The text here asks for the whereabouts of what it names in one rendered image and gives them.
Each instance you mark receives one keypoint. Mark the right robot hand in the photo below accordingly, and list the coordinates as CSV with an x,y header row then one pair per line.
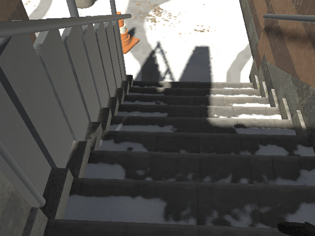
x,y
296,229

